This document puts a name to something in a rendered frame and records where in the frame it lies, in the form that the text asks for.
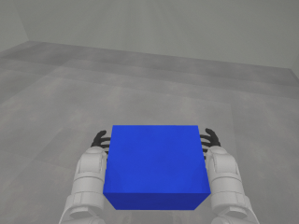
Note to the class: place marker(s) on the robot left forearm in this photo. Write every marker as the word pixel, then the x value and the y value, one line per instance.
pixel 86 199

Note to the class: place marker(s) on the robot right hand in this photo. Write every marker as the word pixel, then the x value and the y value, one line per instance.
pixel 214 140

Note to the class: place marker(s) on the robot left hand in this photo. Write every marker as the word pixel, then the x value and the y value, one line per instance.
pixel 98 140

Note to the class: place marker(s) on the robot right upper arm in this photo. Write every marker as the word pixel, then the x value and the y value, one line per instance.
pixel 224 219

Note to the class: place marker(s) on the robot right forearm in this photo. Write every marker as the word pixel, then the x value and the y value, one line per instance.
pixel 228 196

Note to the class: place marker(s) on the carton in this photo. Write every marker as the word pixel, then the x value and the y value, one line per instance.
pixel 155 167

